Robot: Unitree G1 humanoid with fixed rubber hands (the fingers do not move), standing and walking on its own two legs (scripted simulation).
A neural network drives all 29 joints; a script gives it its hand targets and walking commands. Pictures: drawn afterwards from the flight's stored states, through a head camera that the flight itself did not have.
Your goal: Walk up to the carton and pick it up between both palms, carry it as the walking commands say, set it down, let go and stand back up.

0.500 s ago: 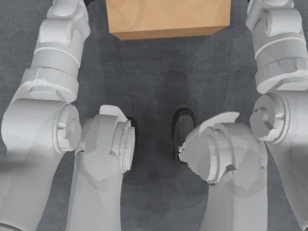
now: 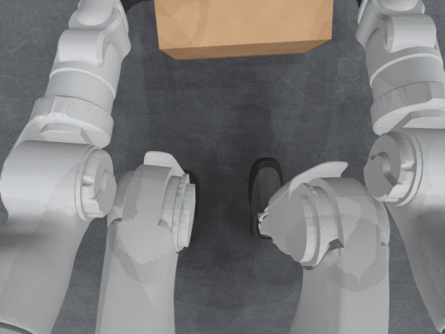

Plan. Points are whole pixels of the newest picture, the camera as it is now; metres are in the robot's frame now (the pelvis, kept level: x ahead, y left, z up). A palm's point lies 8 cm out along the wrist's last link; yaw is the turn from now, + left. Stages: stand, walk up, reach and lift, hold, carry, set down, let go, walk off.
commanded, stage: set down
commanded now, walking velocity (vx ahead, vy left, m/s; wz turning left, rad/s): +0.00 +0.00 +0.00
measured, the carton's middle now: out of the picture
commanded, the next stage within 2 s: none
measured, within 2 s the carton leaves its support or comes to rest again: neither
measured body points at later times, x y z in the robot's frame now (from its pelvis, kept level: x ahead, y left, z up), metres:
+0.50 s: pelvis +0.00 +0.00 +0.00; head +0.37 +0.00 +0.24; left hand +0.54 +0.15 -0.20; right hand +0.55 -0.19 -0.19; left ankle +0.10 +0.10 -0.32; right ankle +0.13 -0.10 -0.32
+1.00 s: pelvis +0.00 +0.00 -0.01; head +0.37 +0.00 +0.23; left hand +0.54 +0.16 -0.20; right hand +0.55 -0.19 -0.20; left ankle +0.10 +0.10 -0.32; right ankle +0.13 -0.10 -0.32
